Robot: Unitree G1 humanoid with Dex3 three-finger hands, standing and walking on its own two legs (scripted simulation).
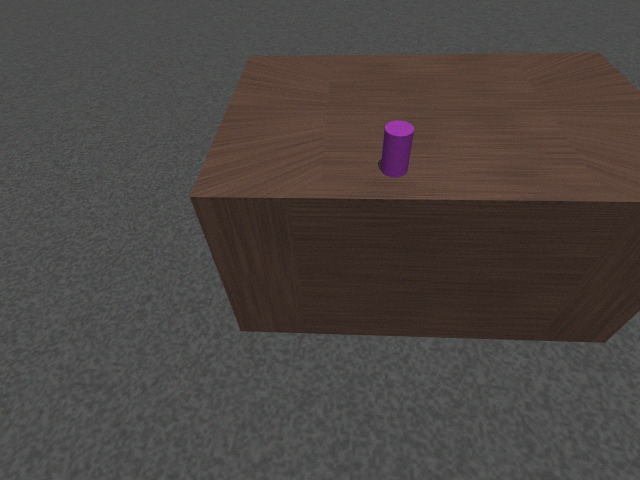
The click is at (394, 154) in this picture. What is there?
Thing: squat round
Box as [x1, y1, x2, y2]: [381, 120, 413, 177]
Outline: 398,120 391,121 385,125 381,161 382,172 386,175 394,177 403,175 406,172 413,133 413,127 411,124 405,121
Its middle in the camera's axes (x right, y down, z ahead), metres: +0.18 -0.21 +0.92
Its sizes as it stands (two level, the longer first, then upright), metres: 0.066 0.066 0.117
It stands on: a support 0.65 m high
